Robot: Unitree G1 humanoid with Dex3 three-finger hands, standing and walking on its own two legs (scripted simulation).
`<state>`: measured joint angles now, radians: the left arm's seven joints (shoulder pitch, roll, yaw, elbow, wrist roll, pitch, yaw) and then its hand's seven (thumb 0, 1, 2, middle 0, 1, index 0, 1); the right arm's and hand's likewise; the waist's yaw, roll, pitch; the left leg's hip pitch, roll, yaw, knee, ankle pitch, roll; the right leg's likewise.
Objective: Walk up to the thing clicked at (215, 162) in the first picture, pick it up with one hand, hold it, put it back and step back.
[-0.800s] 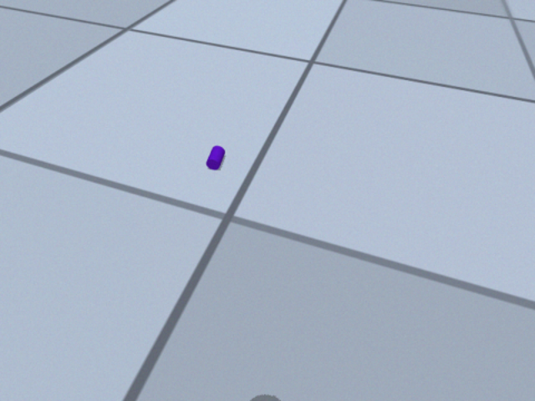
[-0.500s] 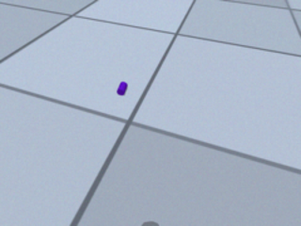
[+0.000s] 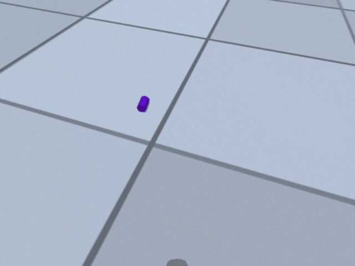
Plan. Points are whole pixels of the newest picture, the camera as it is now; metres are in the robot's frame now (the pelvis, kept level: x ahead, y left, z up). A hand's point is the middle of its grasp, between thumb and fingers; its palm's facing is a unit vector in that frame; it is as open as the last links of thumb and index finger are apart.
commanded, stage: stand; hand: left
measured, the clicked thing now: (143, 103) +1.45 +0.26 -0.75
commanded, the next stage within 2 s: walk up in 0.32 s
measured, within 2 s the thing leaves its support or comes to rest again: neither
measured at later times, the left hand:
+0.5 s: hand out of the picture +0.08 +0.30 -0.15, palm faces +0.21 -0.92 -0.32, open 7.4 cm
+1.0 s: hand (39, 244) +0.22 +0.36 -0.15, palm faces +0.42 -0.88 -0.25, open 7.4 cm
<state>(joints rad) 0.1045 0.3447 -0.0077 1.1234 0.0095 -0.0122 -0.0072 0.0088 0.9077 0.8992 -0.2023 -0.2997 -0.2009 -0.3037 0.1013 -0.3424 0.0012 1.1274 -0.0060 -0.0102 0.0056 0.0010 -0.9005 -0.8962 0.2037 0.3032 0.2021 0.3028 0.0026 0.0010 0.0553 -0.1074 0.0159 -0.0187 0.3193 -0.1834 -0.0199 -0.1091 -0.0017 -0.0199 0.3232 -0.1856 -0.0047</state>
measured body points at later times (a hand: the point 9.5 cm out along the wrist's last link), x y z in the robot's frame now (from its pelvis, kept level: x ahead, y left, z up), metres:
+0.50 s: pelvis +0.03 +0.01 +0.00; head +0.04 +0.03 +0.44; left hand +0.07 +0.34 -0.12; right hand +0.13 -0.31 -0.12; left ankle +0.04 +0.13 -0.71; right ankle -0.01 -0.11 -0.75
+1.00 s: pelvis +0.24 +0.07 -0.01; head +0.22 +0.11 +0.44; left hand +0.20 +0.41 -0.13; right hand +0.42 -0.21 -0.09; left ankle +0.14 +0.19 -0.75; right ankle +0.43 -0.05 -0.68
